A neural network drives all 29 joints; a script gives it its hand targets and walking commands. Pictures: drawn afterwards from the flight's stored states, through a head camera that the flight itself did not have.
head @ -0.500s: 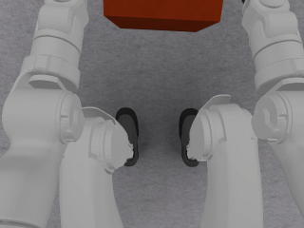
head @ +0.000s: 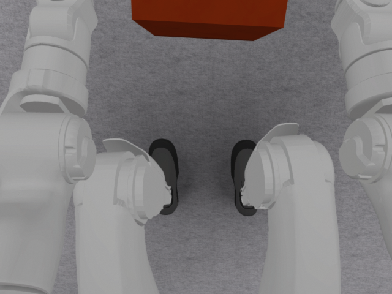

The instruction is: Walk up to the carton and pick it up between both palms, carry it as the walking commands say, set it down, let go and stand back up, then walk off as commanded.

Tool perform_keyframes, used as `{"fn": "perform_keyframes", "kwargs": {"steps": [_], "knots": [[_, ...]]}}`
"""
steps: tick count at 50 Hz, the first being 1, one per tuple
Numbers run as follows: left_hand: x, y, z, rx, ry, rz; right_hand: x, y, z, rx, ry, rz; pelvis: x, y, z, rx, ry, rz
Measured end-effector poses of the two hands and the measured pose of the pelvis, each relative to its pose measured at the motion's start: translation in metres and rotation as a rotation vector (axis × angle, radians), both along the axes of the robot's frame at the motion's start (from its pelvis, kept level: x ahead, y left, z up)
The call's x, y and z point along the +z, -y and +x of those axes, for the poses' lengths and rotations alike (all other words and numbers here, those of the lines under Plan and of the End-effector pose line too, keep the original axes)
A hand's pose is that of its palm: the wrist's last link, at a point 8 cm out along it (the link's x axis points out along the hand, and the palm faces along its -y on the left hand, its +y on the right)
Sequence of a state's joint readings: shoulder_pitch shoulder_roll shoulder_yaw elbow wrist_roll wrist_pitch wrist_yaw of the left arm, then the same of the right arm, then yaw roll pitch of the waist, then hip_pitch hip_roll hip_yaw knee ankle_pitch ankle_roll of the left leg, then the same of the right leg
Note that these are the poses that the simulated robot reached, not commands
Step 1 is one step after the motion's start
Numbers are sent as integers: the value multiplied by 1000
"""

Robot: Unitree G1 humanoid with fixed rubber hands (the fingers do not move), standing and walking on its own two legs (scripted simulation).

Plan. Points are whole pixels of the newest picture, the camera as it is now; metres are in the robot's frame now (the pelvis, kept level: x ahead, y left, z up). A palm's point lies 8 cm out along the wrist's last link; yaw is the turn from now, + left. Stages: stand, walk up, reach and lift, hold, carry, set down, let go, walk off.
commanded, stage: set down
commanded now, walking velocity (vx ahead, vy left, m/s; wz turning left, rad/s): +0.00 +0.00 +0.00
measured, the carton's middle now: out of the picture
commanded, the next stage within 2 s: let go in 1.30 s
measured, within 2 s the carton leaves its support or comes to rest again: neither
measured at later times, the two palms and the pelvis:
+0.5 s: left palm out of the picture +0.59 +0.14 -0.07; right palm out of the picture +0.55 -0.24 -0.07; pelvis -0.01 +0.00 +0.03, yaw -1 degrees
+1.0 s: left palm out of the picture +0.60 +0.14 +0.08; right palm out of the picture +0.54 -0.26 +0.08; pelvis -0.02 +0.00 +0.16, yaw -2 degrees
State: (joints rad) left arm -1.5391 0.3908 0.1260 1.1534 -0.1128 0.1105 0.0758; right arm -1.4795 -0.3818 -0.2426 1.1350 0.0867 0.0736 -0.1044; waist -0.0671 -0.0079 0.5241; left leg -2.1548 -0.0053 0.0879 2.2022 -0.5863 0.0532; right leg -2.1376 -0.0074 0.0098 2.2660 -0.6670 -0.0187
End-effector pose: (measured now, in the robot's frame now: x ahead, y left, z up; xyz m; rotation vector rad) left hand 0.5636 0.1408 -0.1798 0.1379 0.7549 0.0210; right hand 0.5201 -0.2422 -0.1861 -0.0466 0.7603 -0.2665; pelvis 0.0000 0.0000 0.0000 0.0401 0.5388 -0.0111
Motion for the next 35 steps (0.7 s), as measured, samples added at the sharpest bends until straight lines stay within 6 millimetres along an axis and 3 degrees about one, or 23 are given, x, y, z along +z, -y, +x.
{"fn": "perform_keyframes", "kwargs": {"steps": [5, 12, 19, 35], "knots": [[7, 0, 5, 0, 27, -6, 14, -1, 12, 1, 65, -6, 0, 0, 0, 0, 1, 0], [37, -1, 23, 2, 124, 2, 40, -3, 26, 0, 137, -18, -1, -1, -4, 0, 12, -2], [77, 0, 30, 7, 156, 4, 84, -6, 35, -1, 184, -29, 4, -3, -8, -2, 46, -9], [168, 3, 29, -9, 131, 27, 177, 7, 26, 5, 160, -30, 77, -4, -16, -21, 52, -14]]}}
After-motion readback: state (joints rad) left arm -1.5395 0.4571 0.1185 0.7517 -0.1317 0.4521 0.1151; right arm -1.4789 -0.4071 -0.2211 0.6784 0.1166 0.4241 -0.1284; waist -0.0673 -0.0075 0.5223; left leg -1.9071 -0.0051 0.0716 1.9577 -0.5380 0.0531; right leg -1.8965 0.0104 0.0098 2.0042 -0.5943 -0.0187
